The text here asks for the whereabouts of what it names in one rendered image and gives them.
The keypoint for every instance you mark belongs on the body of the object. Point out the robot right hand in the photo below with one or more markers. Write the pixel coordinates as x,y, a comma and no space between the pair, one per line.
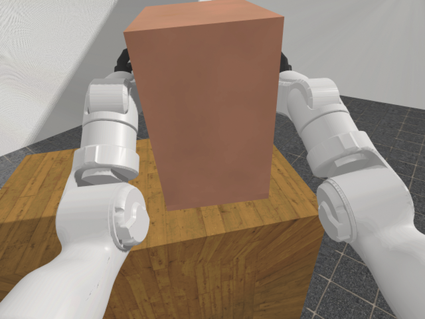
284,66

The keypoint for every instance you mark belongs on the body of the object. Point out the right robot upper arm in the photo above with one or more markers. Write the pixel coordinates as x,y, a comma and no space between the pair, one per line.
370,209

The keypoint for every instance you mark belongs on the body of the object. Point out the robot left forearm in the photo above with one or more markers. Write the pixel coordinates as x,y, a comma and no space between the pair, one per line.
107,153

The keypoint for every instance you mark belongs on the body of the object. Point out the left robot upper arm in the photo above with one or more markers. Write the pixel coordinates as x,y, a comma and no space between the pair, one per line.
97,226

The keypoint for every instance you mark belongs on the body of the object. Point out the robot left hand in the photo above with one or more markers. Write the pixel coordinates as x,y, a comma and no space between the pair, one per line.
122,62

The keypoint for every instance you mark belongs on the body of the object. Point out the robot right forearm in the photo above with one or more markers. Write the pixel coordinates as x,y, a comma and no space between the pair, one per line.
334,144

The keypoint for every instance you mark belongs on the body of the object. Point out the carton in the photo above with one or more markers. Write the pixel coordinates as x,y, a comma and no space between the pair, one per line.
207,76

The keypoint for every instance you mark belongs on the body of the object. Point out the pedestal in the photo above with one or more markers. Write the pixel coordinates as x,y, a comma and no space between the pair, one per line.
244,260

